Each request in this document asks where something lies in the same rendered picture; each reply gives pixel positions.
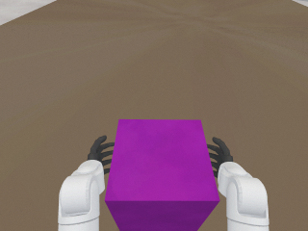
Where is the carton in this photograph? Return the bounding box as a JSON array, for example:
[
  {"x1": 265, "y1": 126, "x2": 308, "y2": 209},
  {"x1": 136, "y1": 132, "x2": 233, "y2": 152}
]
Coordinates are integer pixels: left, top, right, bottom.
[{"x1": 104, "y1": 119, "x2": 220, "y2": 231}]

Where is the left robot hand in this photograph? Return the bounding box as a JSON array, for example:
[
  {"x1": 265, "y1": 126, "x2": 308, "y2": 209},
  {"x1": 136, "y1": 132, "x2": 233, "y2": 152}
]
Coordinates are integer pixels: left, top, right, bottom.
[{"x1": 87, "y1": 135, "x2": 115, "y2": 174}]

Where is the right robot forearm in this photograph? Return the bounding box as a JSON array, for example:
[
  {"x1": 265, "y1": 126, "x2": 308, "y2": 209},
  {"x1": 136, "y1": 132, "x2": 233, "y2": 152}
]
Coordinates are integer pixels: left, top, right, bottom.
[{"x1": 218, "y1": 162, "x2": 270, "y2": 231}]

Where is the right robot hand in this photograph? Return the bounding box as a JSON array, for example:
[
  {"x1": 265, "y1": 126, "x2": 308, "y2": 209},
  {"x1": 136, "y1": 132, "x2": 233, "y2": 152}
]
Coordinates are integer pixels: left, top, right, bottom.
[{"x1": 207, "y1": 137, "x2": 233, "y2": 178}]

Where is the left robot forearm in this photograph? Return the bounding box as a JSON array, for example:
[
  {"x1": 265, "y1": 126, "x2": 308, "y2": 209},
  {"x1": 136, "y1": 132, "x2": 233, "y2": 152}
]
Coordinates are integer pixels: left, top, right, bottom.
[{"x1": 58, "y1": 160, "x2": 105, "y2": 231}]

